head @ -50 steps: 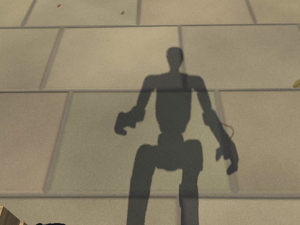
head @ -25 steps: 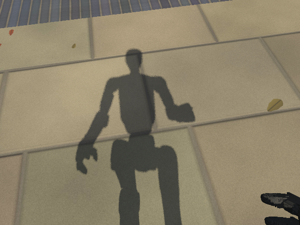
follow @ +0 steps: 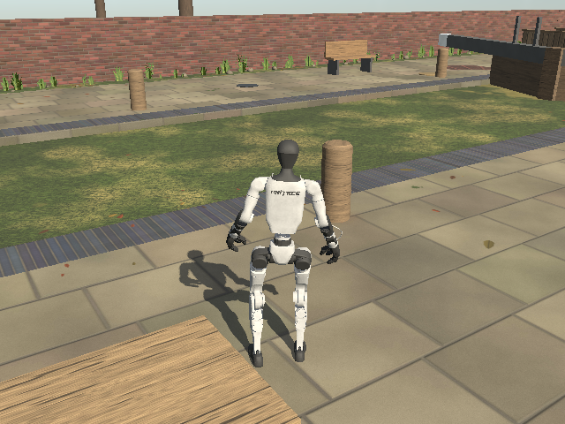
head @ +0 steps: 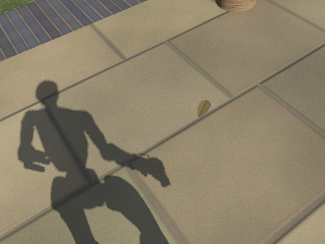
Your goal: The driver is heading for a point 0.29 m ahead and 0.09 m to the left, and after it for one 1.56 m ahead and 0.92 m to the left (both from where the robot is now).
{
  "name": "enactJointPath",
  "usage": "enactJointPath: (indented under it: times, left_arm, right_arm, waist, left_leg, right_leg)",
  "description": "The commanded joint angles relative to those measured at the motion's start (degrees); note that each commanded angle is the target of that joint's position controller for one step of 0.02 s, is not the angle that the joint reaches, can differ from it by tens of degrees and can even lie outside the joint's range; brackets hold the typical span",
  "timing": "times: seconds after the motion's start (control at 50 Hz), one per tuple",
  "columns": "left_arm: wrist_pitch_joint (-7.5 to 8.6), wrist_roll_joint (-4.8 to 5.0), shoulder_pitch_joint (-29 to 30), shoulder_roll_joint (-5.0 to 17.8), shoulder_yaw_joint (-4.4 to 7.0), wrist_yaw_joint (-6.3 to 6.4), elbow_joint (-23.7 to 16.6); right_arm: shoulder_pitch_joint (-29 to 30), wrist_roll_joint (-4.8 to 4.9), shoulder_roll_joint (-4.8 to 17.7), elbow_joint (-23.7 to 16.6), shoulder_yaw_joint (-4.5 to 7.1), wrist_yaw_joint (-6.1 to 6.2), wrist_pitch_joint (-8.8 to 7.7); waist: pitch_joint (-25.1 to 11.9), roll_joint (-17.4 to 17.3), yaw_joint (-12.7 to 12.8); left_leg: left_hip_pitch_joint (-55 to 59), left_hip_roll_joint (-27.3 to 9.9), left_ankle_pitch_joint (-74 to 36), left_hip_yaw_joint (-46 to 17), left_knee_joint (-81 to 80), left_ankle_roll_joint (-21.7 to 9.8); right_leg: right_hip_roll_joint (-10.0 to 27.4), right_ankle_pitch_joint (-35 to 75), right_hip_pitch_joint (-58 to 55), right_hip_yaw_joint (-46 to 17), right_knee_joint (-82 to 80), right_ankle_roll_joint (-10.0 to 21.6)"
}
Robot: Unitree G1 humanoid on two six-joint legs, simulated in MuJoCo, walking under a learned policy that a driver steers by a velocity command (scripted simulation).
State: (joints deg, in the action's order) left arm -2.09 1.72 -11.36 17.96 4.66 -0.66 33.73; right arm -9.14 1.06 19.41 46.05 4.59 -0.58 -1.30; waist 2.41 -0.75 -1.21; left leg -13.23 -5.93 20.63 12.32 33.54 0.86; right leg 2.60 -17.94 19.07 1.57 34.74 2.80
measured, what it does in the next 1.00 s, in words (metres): walks ahead, turning left: left foot, then right foot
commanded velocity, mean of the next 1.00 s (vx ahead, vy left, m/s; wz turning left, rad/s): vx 0.46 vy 0.00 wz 0.27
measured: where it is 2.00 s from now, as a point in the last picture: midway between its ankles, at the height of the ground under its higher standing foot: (107, 140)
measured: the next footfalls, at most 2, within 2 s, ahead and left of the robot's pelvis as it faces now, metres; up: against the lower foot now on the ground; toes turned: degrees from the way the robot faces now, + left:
left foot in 0.48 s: +0.40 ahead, +0.11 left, +0.00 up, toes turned +5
right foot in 0.96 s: +0.71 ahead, -0.04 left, +0.00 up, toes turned +25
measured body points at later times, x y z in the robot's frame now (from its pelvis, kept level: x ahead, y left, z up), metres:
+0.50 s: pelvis +0.24 +0.01 -0.02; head +0.28 +0.01 +0.43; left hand +0.25 +0.31 -0.13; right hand +0.46 -0.23 -0.12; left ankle +0.36 +0.10 -0.73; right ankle +0.02 -0.10 -0.72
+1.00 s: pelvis +0.54 +0.02 -0.01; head +0.57 +0.02 +0.44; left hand +0.66 +0.33 -0.06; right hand +0.69 -0.24 -0.13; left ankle +0.37 +0.09 -0.70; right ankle +0.68 -0.05 -0.73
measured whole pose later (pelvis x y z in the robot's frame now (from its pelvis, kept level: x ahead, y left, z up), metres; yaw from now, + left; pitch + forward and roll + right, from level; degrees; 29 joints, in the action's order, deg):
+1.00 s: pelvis +0.54 +0.02 -0.01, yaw +22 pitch +2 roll -1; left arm 7.1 -0.5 -5.3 16.0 2.1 -0.4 35.6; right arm -20.3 1.6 18.3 44.5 3.9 0.5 -1.5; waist 0.6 -1.6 -3.9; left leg -10.3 5.8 29.3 -12.8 47.1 -2.5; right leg -1.9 -7.4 25.7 -2.0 30.9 0.5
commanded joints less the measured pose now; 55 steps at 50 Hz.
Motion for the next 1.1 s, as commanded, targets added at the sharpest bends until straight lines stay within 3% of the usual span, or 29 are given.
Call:
enactJointPath:
  times: [0.02, 0.04, 0.06, 0.1, 0.16, 0.28, 0.36, 0.4, 0.44, 0.48, 0.5, 0.52, 0.54, 0.56, 0.58, 0.6, 0.62, 0.68, 0.78, 0.86, 0.9, 0.94, 0.96, 0.98, 1.0, 1.02, 1.04, 1.06, 1.1]
  left_arm:
    - [2.87, 0.07, -14.95, 15.58, 4.33, 0.54, -0.94]
    - [4.39, -0.52, -13.39, 10.88, 2.92, 0.19, -0.60]
    - [5.29, -0.71, -11.67, 8.73, 2.19, 0.14, -0.31]
    - [5.19, -0.90, -7.83, 6.63, 1.13, 0.65, -0.83]
    - [5.47, -1.61, -8.00, 7.83, 1.18, 1.43, -0.52]
    - [6.43, -2.42, -9.71, 8.10, 1.15, 1.66, 3.41]
    - [6.79, -1.69, -10.86, 8.02, 1.23, 1.44, 6.22]
    - [6.18, -1.42, -10.48, 8.47, 1.41, 1.73, 6.87]
    - [5.35, -1.71, -9.51, 9.98, 1.79, 2.43, 6.78]
    - [4.30, -1.84, -8.40, 10.22, 1.62, 3.21, 6.34]
    - [4.83, -2.90, -9.79, 8.11, 0.54, 3.39, 5.09]
    - [6.45, -3.21, -17.15, 0.25, -1.79, 1.85, 3.95]
    - [8.51, -0.94, -9.03, 5.91, -1.04, 1.00, 3.66]
    - [9.71, 0.96, -3.49, 7.65, -0.56, 0.56, 1.51]
    - [10.46, 0.16, -1.13, 7.08, -0.83, 0.99, 1.09]
    - [10.59, -1.43, -0.17, 7.13, -0.42, 1.40, 1.08]
    - [10.17, -1.95, -1.44, 6.95, -0.24, 1.39, 1.07]
    - [8.44, -2.59, -3.82, 5.08, -0.55, 1.44, 1.16]
    - [8.36, -2.54, 6.94, 1.73, -2.05, 1.26, -1.60]
    - [9.11, -1.20, 10.61, 4.09, -1.21, 0.43, -2.61]
    - [9.58, -1.04, 9.01, 5.62, -0.44, 0.14, -2.24]
    - [10.11, -1.36, 1.25, 7.44, 0.83, 0.51, -0.32]
    - [10.25, -2.40, -6.03, 10.11, 1.63, 1.00, 0.18]
    - [9.47, -3.30, -11.09, 15.03, 2.77, 0.92, 1.82]
    - [9.08, -2.00, -11.41, 11.15, 2.25, 0.44, 2.33]
    - [8.89, -1.86, -8.71, 6.99, 1.14, 0.60, 1.58]
    - [8.55, -2.25, -5.95, 5.71, 0.58, 0.68, 1.56]
    - [8.37, -2.46, -4.19, 4.52, 0.13, 0.70, 2.02]
    - [8.59, -2.64, -2.96, 3.43, -0.22, 0.83, 2.90]
  right_arm:
    - [7.29, -1.45, 3.04, -7.49, -0.02, -0.90, -2.76]
    - [8.86, 0.34, 6.17, -7.41, 0.83, -1.44, -3.76]
    - [7.56, 0.65, 6.15, -6.40, 0.81, -1.81, -4.34]
    - [6.39, -0.64, 5.90, -4.11, 0.79, -2.13, -4.65]
    - [5.86, -0.44, 3.50, -2.18, -0.01, -2.79, -3.98]
    - [10.97, 0.44, 1.12, -3.26, -1.40, -2.99, -2.92]
    - [13.86, 0.32, 0.84, -5.04, -1.92, -3.83, -3.28]
    - [13.47, 0.07, 1.21, -5.55, -1.86, -4.50, -3.69]
    - [9.45, -0.03, 3.11, -5.23, -0.95, -4.48, -3.62]
    - [-4.89, 0.27, 7.31, -2.21, 1.50, -3.42, -2.96]
    - [-13.68, 0.44, 11.97, -1.37, 2.80, -2.25, -2.19]
    - [-13.70, 0.73, 14.61, -1.74, 3.14, -2.34, -2.52]
    - [-13.58, 1.03, 10.03, -2.14, 2.14, -2.18, -2.80]
    - [-10.95, 0.68, 8.70, -2.61, 1.76, -1.81, -3.03]
    - [-7.57, 0.52, 7.60, -3.47, 1.36, -1.61, -3.20]
    - [-4.82, 0.28, 5.80, -4.21, 0.82, -1.39, -3.24]
    - [-3.56, -0.59, 4.91, -5.16, 0.35, -1.02, -3.23]
    - [-2.49, -0.34, 5.21, -6.05, 0.43, -0.22, -3.05]
    - [-6.14, 0.50, 7.42, -5.16, 1.15, 1.06, -2.22]
    - [-9.95, 1.01, 7.13, -4.11, 1.25, 1.39, -1.03]
    - [-9.68, 0.60, 6.99, -4.41, 1.42, 1.49, -0.80]
    - [-8.81, 0.16, 4.99, -5.04, 0.90, 1.27, -0.78]
    - [-9.44, -0.60, 1.24, -5.94, -0.45, 0.85, -1.03]
    - [-17.01, 0.56, -2.79, -7.74, -1.73, 0.75, -1.70]
    - [-17.11, 1.64, 2.61, -7.14, -1.03, 0.89, -1.75]
    - [-11.28, 1.43, 6.55, -7.40, 0.11, 1.01, -1.43]
    - [-7.55, 0.65, 6.67, -8.20, 0.37, 1.14, -1.11]
    - [-5.53, 0.03, 5.99, -8.97, 0.53, 1.00, -1.08]
    - [-5.87, 0.60, 3.94, -9.50, 0.60, 0.37, -0.56]
  waist:
    - [-6.87, 16.56, 6.87]
    - [-4.47, 11.53, 6.35]
    - [-3.22, 10.32, 4.67]
    - [-2.94, 8.45, 3.21]
    - [-3.56, 6.05, 3.01]
    - [2.44, 6.23, 5.07]
    - [5.33, 5.38, 6.11]
    - [4.43, 5.62, 5.44]
    - [-0.25, 7.66, 2.81]
    - [-8.89, 6.22, -4.94]
    - [-15.50, -2.03, -7.64]
    - [-22.72, -15.17, -0.82]
    - [-22.26, -6.66, -6.17]
    - [-13.48, -4.46, -5.93]
    - [-8.55, 1.18, -3.85]
    - [-5.07, 2.06, -1.90]
    - [-4.64, 0.24, 0.03]
    - [-2.72, -1.60, 2.22]
    - [-1.18, -2.94, -2.05]
    - [-2.19, -4.19, -3.31]
    - [-2.57, -5.38, -1.71]
    - [-5.73, -5.37, 2.90]
    - [-13.09, -0.12, 6.03]
    - [-20.12, 17.23, 3.31]
    - [-18.28, 16.84, 4.07]
    - [-10.65, 9.86, 5.87]
    - [-6.35, 5.90, 5.46]
    - [-3.27, 5.08, 4.69]
    - [-1.65, 7.62, 2.98]
  left_leg:
    - [-35.78, 6.78, 16.19, -10.48, 30.45, -0.54]
    - [-37.36, 3.41, 11.24, -13.99, 31.48, -2.15]
    - [-36.12, 1.45, 5.70, -14.19, 29.52, -3.04]
    - [-32.92, -0.43, -2.59, -14.15, 24.16, -2.62]
    - [-29.98, 0.44, -11.28, -12.73, 19.47, -1.13]
    - [-25.92, 2.76, -24.85, -12.72, 4.87, -0.03]
    - [-25.04, 3.92, -25.48, -11.86, -1.16, -2.02]
    - [-24.39, 4.87, -21.64, -10.48, -2.33, -3.84]
    - [-18.14, 8.21, -16.35, -7.26, -1.16, -6.03]
    - [1.74, 11.93, -17.27, -6.23, -2.45, -9.47]
    - [19.47, 1.69, -17.25, -22.33, -2.12, -13.64]
    - [36.53, -12.11, -1.35, -55.88, -9.31, -25.81]
    - [36.19, -11.40, 5.23, -58.28, -16.36, -23.44]
    - [29.10, -10.17, 3.28, -50.54, -18.04, -20.85]
    - [20.58, -7.78, -2.74, -44.90, -18.61, -19.17]
    - [13.89, -5.47, -9.71, -40.21, -19.35, -18.54]
    - [9.53, -3.90, -13.91, -37.62, -20.59, -18.68]
    - [1.31, -2.28, -21.54, -32.44, -22.52, -19.19]
    - [-5.81, 3.08, -18.69, -26.50, -21.16, -14.24]
    - [0.59, 0.58, -12.72, -32.83, -16.31, -12.48]
    - [3.88, -1.08, -12.66, -36.36, -12.25, -11.37]
    - [2.58, 1.42, -15.68, -35.60, -4.03, -8.93]
    - [-2.32, 4.90, -10.63, -31.38, 10.58, -7.00]
    - [-21.32, 13.45, 11.90, -22.74, 29.70, -3.13]
    - [-30.44, 8.59, 12.53, -22.64, 38.76, -2.38]
    - [-32.17, 6.41, 6.77, -22.58, 41.33, -1.98]
    - [-30.92, 4.63, 2.37, -20.68, 40.66, -1.54]
    - [-29.85, 3.23, -0.50, -20.58, 38.17, -1.20]
    - [-26.09, 1.17, -3.27, -19.47, 34.78, -0.96]
  right_leg:
    - [18.00, -9.78, -27.33, -41.84, -20.96, 18.27]
    - [17.60, -5.63, -26.47, -36.58, -21.64, 16.53]
    - [15.82, 0.29, -24.92, -30.92, -20.38, 14.30]
    - [12.82, 12.24, -23.52, -22.94, -20.64, 11.29]
    - [11.33, 24.84, -22.83, -15.61, -22.31, 10.01]
    - [9.49, 18.40, -17.45, -4.38, -27.83, 7.42]
    - [11.27, 20.37, -20.33, -0.54, -27.88, 6.69]
    - [12.04, 31.07, -24.46, 1.05, -24.20, 5.79]
    - [11.80, 53.93, -27.58, 2.81, -16.11, 4.15]
    - [8.94, 64.37, -22.03, 5.87, 4.36, 0.71]
    - [6.20, 42.86, -7.48, 5.67, 22.87, -1.69]
    - [-7.15, -14.44, 15.29, -1.77, 42.36, -5.38]
    - [-5.07, -13.97, 20.67, -10.35, 45.82, -3.60]
    - [-2.40, -8.70, 23.89, -9.48, 43.49, -2.38]
    - [0.09, -4.52, 22.32, -8.69, 38.62, -1.91]
    - [1.38, -2.29, 19.98, -8.07, 34.07, -2.38]
    - [2.16, -0.74, 16.49, -8.40, 32.60, -2.81]
    - [2.86, 0.46, 14.14, -6.20, 25.08, -5.51]
    - [-0.92, 20.17, 7.83, -3.75, 2.64, -8.09]
    - [-2.37, 21.49, 5.83, -6.39, -5.34, -7.22]
    - [-2.12, 16.83, 4.12, -7.33, -6.63, -5.40]
    - [-1.29, 14.65, -7.36, -6.41, -9.76, -2.25]
    - [7.16, 9.79, -20.27, -14.15, -9.20, 1.42]
    - [20.26, -1.30, -38.04, -39.53, -13.71, 10.76]
    - [22.80, -16.33, -37.24, -49.91, -17.35, 11.82]
    - [19.61, -16.24, -30.94, -40.97, -18.48, 9.15]
    - [16.83, -7.63, -24.71, -31.97, -18.63, 7.24]
    - [14.36, 0.17, -19.85, -25.76, -19.65, 6.69]
    - [11.51, 7.22, -14.82, -17.52, -22.29, 5.83]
